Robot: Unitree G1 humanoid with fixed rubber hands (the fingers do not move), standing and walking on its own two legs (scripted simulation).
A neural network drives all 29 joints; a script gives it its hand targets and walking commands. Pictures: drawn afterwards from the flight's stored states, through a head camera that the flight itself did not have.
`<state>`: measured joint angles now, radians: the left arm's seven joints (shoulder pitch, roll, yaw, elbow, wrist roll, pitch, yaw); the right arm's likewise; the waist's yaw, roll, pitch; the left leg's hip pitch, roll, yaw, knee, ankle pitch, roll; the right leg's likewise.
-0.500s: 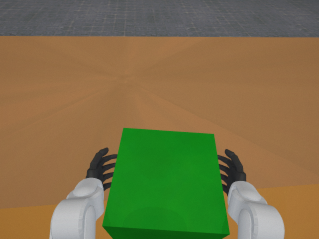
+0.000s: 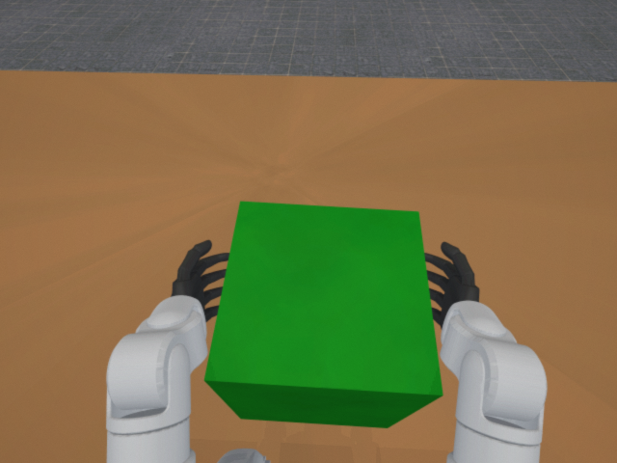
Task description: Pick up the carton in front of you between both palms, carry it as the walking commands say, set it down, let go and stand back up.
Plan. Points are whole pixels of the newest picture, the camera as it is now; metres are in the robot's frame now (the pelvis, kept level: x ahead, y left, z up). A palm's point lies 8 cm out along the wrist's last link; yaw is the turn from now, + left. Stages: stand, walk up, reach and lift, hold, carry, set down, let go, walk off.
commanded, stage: carry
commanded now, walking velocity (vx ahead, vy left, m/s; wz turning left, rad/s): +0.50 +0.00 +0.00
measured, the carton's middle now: (320, 325) +0.29 +0.01 +0.02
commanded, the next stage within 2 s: none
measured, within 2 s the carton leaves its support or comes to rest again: neither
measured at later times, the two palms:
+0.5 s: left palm (259, 130) +0.69 +0.16 +0.04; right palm (413, 140) +0.67 -0.14 +0.05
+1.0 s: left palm (283, 64) +1.02 +0.16 +0.02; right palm (398, 64) +1.05 -0.14 +0.02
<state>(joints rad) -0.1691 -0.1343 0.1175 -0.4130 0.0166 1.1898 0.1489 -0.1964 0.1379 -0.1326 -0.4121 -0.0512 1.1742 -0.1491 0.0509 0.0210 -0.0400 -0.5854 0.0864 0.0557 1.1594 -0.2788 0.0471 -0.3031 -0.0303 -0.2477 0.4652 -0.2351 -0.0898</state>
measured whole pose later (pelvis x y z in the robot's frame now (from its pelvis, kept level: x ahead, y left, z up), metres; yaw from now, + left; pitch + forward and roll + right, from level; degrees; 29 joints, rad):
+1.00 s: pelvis +0.71 -0.01 -0.06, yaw +0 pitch +6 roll +2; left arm -0.38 -0.13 0.23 -0.11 0.02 1.04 0.16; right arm -0.41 0.16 -0.26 -0.11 -0.07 1.01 -0.14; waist 0.06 -0.02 0.00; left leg -0.63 0.03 0.01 1.02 -0.32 0.04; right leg -0.30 0.05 -0.14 0.51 -0.20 -0.15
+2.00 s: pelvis +1.38 -0.02 -0.14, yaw +0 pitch +5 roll +1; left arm -0.36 -0.13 0.22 -0.09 0.01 1.01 0.16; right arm -0.38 0.15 -0.26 -0.09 -0.06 0.98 -0.15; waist 0.06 0.00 -0.03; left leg -0.67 0.05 0.00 0.99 -0.29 0.03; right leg -0.31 0.05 -0.12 0.53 -0.21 -0.14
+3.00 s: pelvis +2.02 -0.03 -0.21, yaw +0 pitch +5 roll +1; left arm -0.36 -0.13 0.22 -0.07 0.02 1.00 0.15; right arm -0.38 0.15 -0.26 -0.07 -0.06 0.98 -0.14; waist 0.06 0.00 -0.03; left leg -0.67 0.05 0.00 1.00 -0.30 0.03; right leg -0.32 0.05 -0.11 0.53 -0.20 -0.13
